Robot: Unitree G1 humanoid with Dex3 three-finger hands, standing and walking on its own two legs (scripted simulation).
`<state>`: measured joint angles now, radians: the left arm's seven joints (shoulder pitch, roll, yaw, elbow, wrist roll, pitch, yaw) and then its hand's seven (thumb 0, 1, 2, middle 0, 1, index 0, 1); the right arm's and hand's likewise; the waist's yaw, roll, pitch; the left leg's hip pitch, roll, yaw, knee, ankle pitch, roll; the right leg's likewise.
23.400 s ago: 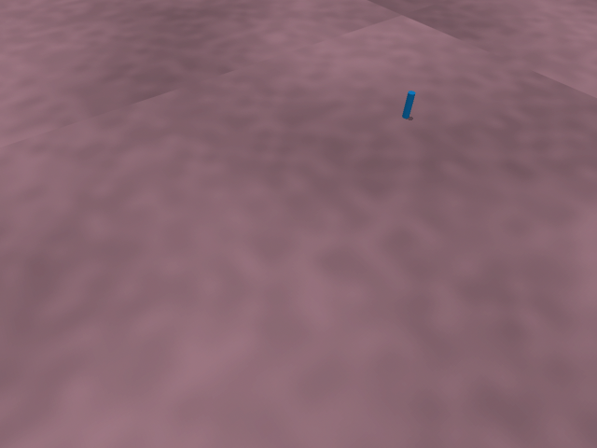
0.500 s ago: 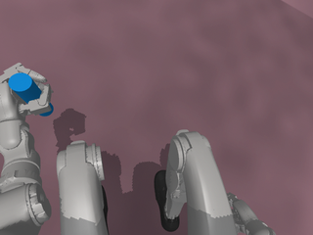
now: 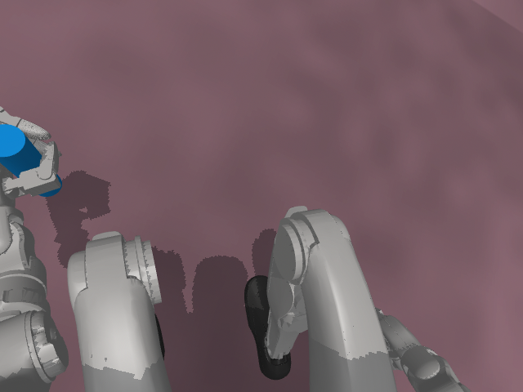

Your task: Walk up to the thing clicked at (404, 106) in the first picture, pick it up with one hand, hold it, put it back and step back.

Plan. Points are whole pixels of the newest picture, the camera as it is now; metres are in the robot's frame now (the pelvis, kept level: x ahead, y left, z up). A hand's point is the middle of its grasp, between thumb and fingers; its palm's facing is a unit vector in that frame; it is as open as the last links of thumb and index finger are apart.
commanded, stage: lower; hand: left
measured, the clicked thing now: (29, 166) +0.43 +0.28 -0.12
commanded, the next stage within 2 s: loosen in 1.50 s
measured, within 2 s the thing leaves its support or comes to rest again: rests again in 1.36 s
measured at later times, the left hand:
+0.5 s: hand (51, 170) +0.44 +0.26 -0.16, palm faces +0.27 -0.96 +0.00, open 5.3 cm
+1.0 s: hand (55, 173) +0.44 +0.27 -0.18, palm faces +0.30 -0.95 -0.01, open 5.3 cm
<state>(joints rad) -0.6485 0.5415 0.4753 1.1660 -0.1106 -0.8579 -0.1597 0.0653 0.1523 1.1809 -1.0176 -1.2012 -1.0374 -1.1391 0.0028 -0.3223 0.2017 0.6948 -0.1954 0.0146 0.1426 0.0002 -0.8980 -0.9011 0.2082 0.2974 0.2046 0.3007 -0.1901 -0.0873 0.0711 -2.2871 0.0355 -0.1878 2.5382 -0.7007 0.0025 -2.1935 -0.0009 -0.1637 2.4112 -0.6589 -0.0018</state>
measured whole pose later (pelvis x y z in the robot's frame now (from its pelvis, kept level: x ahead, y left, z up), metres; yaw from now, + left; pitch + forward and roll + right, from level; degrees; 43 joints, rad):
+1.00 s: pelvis -0.01 +0.01 -0.02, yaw -6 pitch +14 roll -16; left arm -0.65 0.80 0.53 1.42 -0.10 -1.08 -0.04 0.07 0.15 1.19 -1.03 -1.19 -1.05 -1.13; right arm -0.15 -0.37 0.47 0.60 -0.33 0.01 0.15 0.00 -0.90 -0.90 0.21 0.30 0.21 0.30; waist -0.26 -0.25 0.29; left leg -2.24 0.04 -0.34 2.66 -0.72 0.01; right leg -2.09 0.05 -0.27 2.42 -0.62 0.04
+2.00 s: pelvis -0.02 +0.02 -0.02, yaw -8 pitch +11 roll -19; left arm -0.63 0.85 0.51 1.48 -0.11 -1.14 0.00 0.02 0.08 0.77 -1.00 -0.92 -0.98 -0.91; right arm -0.19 -0.38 0.54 0.55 -0.37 0.01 0.15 0.00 -0.91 -0.89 0.21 0.30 0.21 0.30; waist -0.25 -0.29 0.32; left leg -2.21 0.04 -0.39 2.69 -0.73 0.02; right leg -2.05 0.08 -0.31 2.40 -0.59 0.06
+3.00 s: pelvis -0.01 +0.01 +0.04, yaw -2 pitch +25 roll -13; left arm -0.50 0.75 0.51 0.96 0.02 -0.52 -0.12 -0.01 -0.50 0.09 -0.11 -0.11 -0.11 -0.11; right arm 0.01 -0.29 0.20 0.57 -0.09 0.09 0.08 0.00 -0.93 -0.91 0.21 0.30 0.21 0.30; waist -0.13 -0.09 -0.01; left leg -2.21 0.05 -0.20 2.44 -0.69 0.03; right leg -2.09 0.02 -0.18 2.28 -0.64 0.02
